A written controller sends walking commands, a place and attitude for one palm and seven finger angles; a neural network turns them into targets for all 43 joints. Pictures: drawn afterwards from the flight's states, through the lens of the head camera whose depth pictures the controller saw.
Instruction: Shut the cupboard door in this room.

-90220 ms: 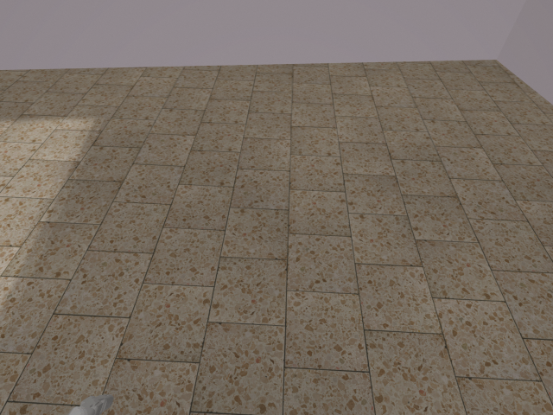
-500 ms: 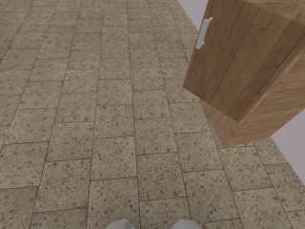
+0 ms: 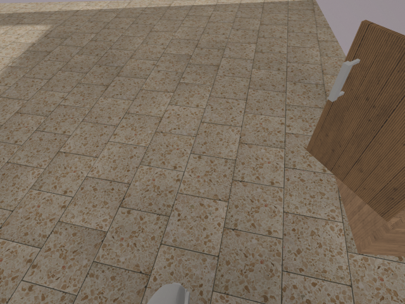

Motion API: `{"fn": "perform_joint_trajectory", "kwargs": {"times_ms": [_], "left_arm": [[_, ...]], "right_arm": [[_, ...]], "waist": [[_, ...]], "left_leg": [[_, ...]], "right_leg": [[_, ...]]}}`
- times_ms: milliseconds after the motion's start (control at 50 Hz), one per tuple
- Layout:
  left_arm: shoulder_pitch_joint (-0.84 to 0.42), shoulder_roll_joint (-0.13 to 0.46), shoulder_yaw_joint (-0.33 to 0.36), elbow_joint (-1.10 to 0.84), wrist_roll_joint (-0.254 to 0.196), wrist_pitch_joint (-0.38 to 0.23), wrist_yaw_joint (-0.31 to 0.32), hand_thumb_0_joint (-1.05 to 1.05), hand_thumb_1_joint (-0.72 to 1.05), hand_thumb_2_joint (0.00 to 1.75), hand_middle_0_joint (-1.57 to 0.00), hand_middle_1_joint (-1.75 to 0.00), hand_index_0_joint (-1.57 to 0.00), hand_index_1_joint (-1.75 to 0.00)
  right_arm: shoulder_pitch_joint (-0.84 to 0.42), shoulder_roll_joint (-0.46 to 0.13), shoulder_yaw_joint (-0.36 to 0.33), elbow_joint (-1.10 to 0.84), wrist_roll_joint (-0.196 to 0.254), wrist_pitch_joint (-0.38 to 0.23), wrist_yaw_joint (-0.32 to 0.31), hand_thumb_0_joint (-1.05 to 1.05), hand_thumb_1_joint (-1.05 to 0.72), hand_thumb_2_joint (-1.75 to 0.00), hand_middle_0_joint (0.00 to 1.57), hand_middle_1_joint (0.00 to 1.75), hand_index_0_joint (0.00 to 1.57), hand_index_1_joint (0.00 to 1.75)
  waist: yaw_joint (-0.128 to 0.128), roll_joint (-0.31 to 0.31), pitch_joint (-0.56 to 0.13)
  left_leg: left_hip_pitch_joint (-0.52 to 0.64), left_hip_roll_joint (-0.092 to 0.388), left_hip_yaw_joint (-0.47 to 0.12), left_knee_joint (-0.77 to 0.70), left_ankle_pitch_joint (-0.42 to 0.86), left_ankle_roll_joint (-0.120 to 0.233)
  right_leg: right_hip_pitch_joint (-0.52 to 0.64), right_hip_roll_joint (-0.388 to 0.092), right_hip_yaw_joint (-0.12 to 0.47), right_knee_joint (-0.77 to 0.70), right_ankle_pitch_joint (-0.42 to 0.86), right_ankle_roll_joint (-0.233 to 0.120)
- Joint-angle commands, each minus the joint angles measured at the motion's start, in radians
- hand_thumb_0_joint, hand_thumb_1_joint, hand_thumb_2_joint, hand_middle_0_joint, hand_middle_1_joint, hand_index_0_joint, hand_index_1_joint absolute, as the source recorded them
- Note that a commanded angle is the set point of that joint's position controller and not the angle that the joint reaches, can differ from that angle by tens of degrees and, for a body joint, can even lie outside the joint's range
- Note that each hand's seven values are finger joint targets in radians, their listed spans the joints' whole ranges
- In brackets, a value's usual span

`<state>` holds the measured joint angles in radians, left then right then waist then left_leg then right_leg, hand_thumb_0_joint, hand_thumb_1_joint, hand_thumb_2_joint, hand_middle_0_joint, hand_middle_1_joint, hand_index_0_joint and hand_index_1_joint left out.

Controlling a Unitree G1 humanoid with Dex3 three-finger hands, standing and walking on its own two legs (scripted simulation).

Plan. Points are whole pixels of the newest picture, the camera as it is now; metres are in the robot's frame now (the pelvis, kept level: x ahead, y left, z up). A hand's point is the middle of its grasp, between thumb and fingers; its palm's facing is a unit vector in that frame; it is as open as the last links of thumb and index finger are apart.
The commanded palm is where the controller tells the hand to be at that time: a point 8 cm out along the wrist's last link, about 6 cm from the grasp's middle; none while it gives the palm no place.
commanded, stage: walk to a spot facing it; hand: left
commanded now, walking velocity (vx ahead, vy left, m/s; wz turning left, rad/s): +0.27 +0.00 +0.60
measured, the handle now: (343, 80) +0.78 -0.45 -0.03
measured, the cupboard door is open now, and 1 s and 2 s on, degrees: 35 35 35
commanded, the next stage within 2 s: turn to face it in 0.40 s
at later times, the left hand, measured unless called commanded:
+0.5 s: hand out of the picture +0.06 +0.23 -0.19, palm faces +0.40 -0.89 -0.21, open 7.4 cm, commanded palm none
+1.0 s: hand (118, 232) +0.32 +0.26 -0.18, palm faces +0.24 -0.95 -0.22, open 7.3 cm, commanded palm none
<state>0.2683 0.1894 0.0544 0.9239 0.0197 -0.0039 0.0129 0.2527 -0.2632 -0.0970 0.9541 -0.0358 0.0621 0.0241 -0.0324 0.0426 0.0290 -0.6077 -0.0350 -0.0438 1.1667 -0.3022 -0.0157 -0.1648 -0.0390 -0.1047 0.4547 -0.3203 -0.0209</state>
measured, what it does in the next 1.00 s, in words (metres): walks ahead: left foot, then right foot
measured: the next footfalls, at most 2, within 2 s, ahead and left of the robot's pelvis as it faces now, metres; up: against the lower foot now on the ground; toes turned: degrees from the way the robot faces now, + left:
left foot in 0.36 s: +0.20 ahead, +0.13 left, +0.00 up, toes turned +24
right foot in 0.86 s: +0.40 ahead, +0.01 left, +0.00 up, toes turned +11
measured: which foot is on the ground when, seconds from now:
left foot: up 0.00-0.34, down 0.36-0.90, up 0.92-1.00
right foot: down 0.00-0.36, up 0.38-0.84, down 0.86-1.00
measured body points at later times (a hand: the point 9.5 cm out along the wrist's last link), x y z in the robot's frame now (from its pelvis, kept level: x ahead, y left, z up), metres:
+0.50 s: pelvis +0.16 +0.07 -0.02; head +0.21 +0.10 +0.42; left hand +0.04 +0.28 -0.17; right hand +0.38 -0.12 -0.15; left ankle +0.16 +0.12 -0.74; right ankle +0.11 -0.10 -0.63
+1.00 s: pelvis +0.30 +0.06 -0.01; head +0.35 +0.07 +0.43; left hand +0.31 +0.31 -0.16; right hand +0.37 -0.16 -0.18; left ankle +0.20 +0.16 -0.66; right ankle +0.36 +0.00 -0.74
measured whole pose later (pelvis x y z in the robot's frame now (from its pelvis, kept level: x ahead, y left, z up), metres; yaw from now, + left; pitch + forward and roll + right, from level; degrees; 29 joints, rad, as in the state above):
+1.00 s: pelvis +0.30 +0.06 -0.01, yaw +11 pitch -2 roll +1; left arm 0.21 0.15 0.05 0.92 0.02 0.02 0.02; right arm 0.23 -0.17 -0.04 1.01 0.00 0.05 -0.03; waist 0.00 0.01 0.15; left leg -0.37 0.01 0.04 1.18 -0.49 -0.02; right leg -0.32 0.05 -0.03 0.60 -0.25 -0.08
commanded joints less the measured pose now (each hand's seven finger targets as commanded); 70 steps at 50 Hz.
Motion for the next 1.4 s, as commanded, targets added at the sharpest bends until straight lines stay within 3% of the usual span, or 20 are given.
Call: {"fn": "perform_joint_trajectory", "kwargs": {"times_ms": [0, 200, 300, 320, 340, 360, 440, 500, 600, 760, 820, 840, 880, 900, 1020, 1220, 1280, 1300, 1340, 1380], "left_arm": [[0.055, 0.113, 0.021, -0.038, 0.0, -0.061, 0.007, 0.0, 0.9, 0.9, -0.2, -0.3, -0.2, -0.3], [0.298, 0.121, 0.018, 0.049, 0.018, -0.065, 0.019, 0.0, 0.9, 0.9, -0.2, -0.3, -0.2, -0.3], [0.223, 0.212, 0.035, 0.022, 0.002, -0.071, 0.008, 0.0, 0.9, 0.9, -0.2, -0.3, -0.2, -0.3], [0.192, 0.212, 0.036, 0.003, -0.006, -0.073, 0.001, 0.0, 0.9, 0.9, -0.2, -0.3, -0.2, -0.3], [0.182, 0.148, 0.025, -0.04, -0.02, -0.069, -0.018, 0.0, 0.9, 0.9, -0.2, -0.3, -0.2, -0.3], [0.072, 0.144, 0.017, -0.102, -0.017, -0.058, -0.011, 0.0, 0.9, 0.9, -0.2, -0.3, -0.2, -0.3], [0.076, 0.098, 0.035, -0.057, 0.006, -0.022, -0.006, 0.0, 0.9, 0.9, -0.2, -0.3, -0.2, -0.3], [0.134, 0.066, 0.031, -0.028, 0.009, 0.001, -0.006, 0.0, 0.9, 0.9, -0.2, -0.3, -0.2, -0.3], [0.104, 0.034, 0.012, 0.004, 0.002, 0.023, 0.005, 0.0, 0.9, 0.9, -0.2, -0.3, -0.2, -0.3], [-0.088, 0.053, 0.013, -0.06, 0.003, 0.029, -0.011, 0.0, 0.9, 0.9, -0.2, -0.3, -0.2, -0.3], [0.033, 0.072, 0.028, -0.043, 0.005, 0.024, -0.014, 0.0, 0.9, 0.9, -0.2, -0.3, -0.2, -0.3], [0.138, 0.1, 0.038, -0.016, 0.008, 0.014, -0.013, 0.0, 0.9, 0.9, -0.2, -0.3, -0.2, -0.3], [0.221, 0.221, 0.054, 0.01, -0.003, -0.003, 0.003, 0.0, 0.9, 0.9, -0.2, -0.3, -0.2, -0.3], [0.158, 0.193, 0.05, -0.009, -0.005, 0.003, 0.015, 0.0, 0.9, 0.9, -0.2, -0.3, -0.2, -0.3], [-0.047, 0.145, 0.046, -0.07, 0.002, 0.008, 0.016, 0.0, 0.9, 0.9, -0.2, -0.3, -0.2, -0.3], [0.018, 0.195, 0.072, -0.064, 0.012, 0.02, -0.003, 0.0, 0.9, 0.9, -0.2, -0.3, -0.2, -0.3], [-0.044, 0.201, 0.074, -0.085, 0.005, 0.03, -0.001, 0.0, 0.9, 0.9, -0.2, -0.3, -0.2, -0.3], [-0.06, 0.176, 0.069, -0.098, -0.003, 0.033, -0.002, 0.0, 0.9, 0.9, -0.2, -0.3, -0.2, -0.3], [-0.052, 0.113, 0.05, -0.13, -0.009, 0.034, -0.014, 0.0, 0.9, 0.9, -0.2, -0.3, -0.2, -0.3], [-0.054, 0.15, 0.063, -0.126, 0.008, 0.046, -0.022, 0.0, 0.9, 0.9, -0.2, -0.3, -0.2, -0.3]], "right_arm": [[-0.044, -0.023, 0.005, -0.084, 0.007, -0.038, 0.017, 0.0, -0.9, -0.9, 0.2, 0.3, 0.2, 0.3], [-0.299, 0.019, 0.049, -0.154, 0.009, -0.045, 0.03, 0.0, -0.9, -0.9, 0.2, 0.3, 0.2, 0.3], [-0.038, -0.052, 0.033, -0.104, 0.004, -0.069, 0.014, 0.0, -0.9, -0.9, 0.2, 0.3, 0.2, 0.3], [0.106, -0.112, 0.015, -0.076, -0.001, -0.074, 0.005, 0.0, -0.9, -0.9, 0.2, 0.3, 0.2, 0.3], [0.201, -0.248, -0.02, -0.057, -0.007, -0.08, -0.007, 0.0, -0.9, -0.9, 0.2, 0.3, 0.2, 0.3], [0.25, -0.294, -0.022, -0.051, 0.022, -0.078, -0.019, 0.0, -0.9, -0.9, 0.2, 0.3, 0.2, 0.3], [-0.002, -0.13, 0.026, -0.107, 0.016, -0.109, -0.045, 0.0, -0.9, -0.9, 0.2, 0.3, 0.2, 0.3], [-0.026, -0.094, 0.041, -0.089, 0.019, -0.124, -0.052, 0.0, -0.9, -0.9, 0.2, 0.3, 0.2, 0.3], [0.02, -0.035, 0.057, -0.028, 0.024, -0.118, -0.066, 0.0, -0.9, -0.9, 0.2, 0.3, 0.2, 0.3], [0.077, -0.043, 0.046, 0.026, 0.007, -0.088, -0.081, 0.0, -0.9, -0.9, 0.2, 0.3, 0.2, 0.3], [0.052, -0.067, 0.036, 0.015, 0.015, -0.079, -0.084, 0.0, -0.9, -0.9, 0.2, 0.3, 0.2, 0.3], [0.026, -0.077, 0.03, 0.001, 0.026, -0.08, -0.081, 0.0, -0.9, -0.9, 0.2, 0.3, 0.2, 0.3], [0.035, -0.024, 0.029, -0.043, 0.038, -0.072, -0.07, 0.0, -0.9, -0.9, 0.2, 0.3, 0.2, 0.3], [-0.002, -0.016, 0.032, -0.051, 0.032, -0.056, -0.073, 0.0, -0.9, -0.9, 0.2, 0.3, 0.2, 0.3], [0.006, 0.014, 0.032, -0.039, 0.016, -0.015, -0.047, 0.0, -0.9, -0.9, 0.2, 0.3, 0.2, 0.3], [-0.105, -0.011, 0.03, -0.122, 0.029, -0.043, -0.058, 0.0, -0.9, -0.9, 0.2, 0.3, 0.2, 0.3], [-0.008, -0.017, 0.032, -0.104, 0.038, -0.057, -0.065, 0.0, -0.9, -0.9, 0.2, 0.3, 0.2, 0.3], [0.026, -0.046, 0.028, -0.092, 0.036, -0.068, -0.069, 0.0, -0.9, -0.9, 0.2, 0.3, 0.2, 0.3], [0.022, -0.192, 0.004, -0.119, 0.015, -0.071, -0.075, 0.0, -0.9, -0.9, 0.2, 0.3, 0.2, 0.3], [-0.041, -0.131, 0.025, -0.143, 0.003, -0.064, -0.078, 0.0, -0.9, -0.9, 0.2, 0.3, 0.2, 0.3]], "waist": [[0.008, -0.181, 0.054], [0.092, -0.224, 0.094], [-0.053, -0.215, -0.085], [-0.136, -0.155, -0.196], [-0.154, 0.124, -0.298], [-0.16, 0.062, -0.331], [-0.011, 0.021, -0.019], [0.048, 0.018, -0.042], [0.066, 0.049, -0.039], [0.02, 0.083, 0.067], [0.079, 0.028, -0.004], [0.131, -0.028, -0.064], [0.118, -0.29, -0.159], [0.106, -0.253, -0.113], [0.015, -0.097, -0.052], [0.07, -0.196, -0.084], [0.016, -0.198, -0.119], [-0.001, -0.142, -0.134], [0.003, 0.25, -0.104], [0.034, 0.109, -0.039]], "left_leg": [[-0.167, 0.064, 0.034, 0.076, 0.109, -0.014], [-0.158, 0.065, 0.185, -0.306, 0.022, 0.037], [0.373, -0.064, 0.277, -0.56, 0.02, 0.117], [0.673, 0.011, 0.175, -0.633, 0.165, 0.157], [0.942, 0.35, -0.309, -0.622, 0.485, 0.308], [0.966, 0.461, -0.463, -0.708, 0.671, 0.373], [0.455, 0.302, -0.168, -0.821, 0.568, 0.211], [0.446, 0.248, -0.062, -0.818, 0.762, 0.179], [0.474, 0.207, 0.024, -0.811, 0.911, 0.092], [0.574, 0.305, 0.074, -0.745, 0.882, 0.147], [0.548, 0.312, 0.094, -0.554, 0.908, 0.119], [0.49, 0.258, 0.125, -0.391, 0.8, 0.082], [0.145, -0.017, 0.147, 0.111, -0.32, -0.017], [0.095, 0.032, 0.009, 0.133, -0.311, -0.009], [0.155, 0.087, 0.019, 0.006, -0.057, -0.031], [0.182, 0.046, 0.025, -0.389, -0.139, -0.039], [0.372, 0.033, 0.026, -0.647, -0.012, -0.03], [0.527, 0.073, 0.017, -0.783, 0.073, -0.024], [0.62, 0.493, -0.332, -0.898, 0.341, 0.14], [0.48, 0.458, -0.2, -0.862, 0.495, 0.187]], "right_leg": [[0.114, -0.228, 0.06, -0.219, 0.297, -0.027], [0.329, -0.285, -0.094, -0.112, 0.807, -0.038], [0.194, -0.296, -0.206, 0.283, 1.099, -0.017], [-0.007, -0.28, -0.197, 0.534, 0.855, 0.01], [-0.383, -0.095, -0.145, 0.884, -0.108, 0.064], [-0.519, -0.069, 0.007, 1.027, -0.26, 0.057], [-0.42, -0.142, 0.111, 0.901, -0.05, 0.074], [-0.377, -0.106, 0.098, 0.79, 0.0, 0.09], [-0.353, -0.046, 0.104, 0.635, 0.143, 0.071], [-0.32, 0.003, 0.056, 0.302, 0.087, 0.017], [-0.125, 0.024, 0.051, 0.176, 0.129, -0.01], [0.019, 0.003, 0.096, 0.068, 0.321, -0.036], [0.229, -0.36, 0.569, -0.051, 1.059, -0.27], [0.192, -0.332, 0.561, -0.071, 0.931, -0.28], [-0.118, -0.151, 0.367, -0.168, 0.278, -0.155], [-0.008, -0.136, 0.503, -0.085, 0.429, -0.174], [-0.093, -0.1, 0.502, -0.006, 0.42, -0.121], [-0.203, -0.041, 0.457, 0.051, 0.329, -0.073], [-0.461, 0.122, 0.174, 0.434, -0.292, 0.036], [-0.423, 0.063, 0.178, 0.654, -0.218, 0.062]]}}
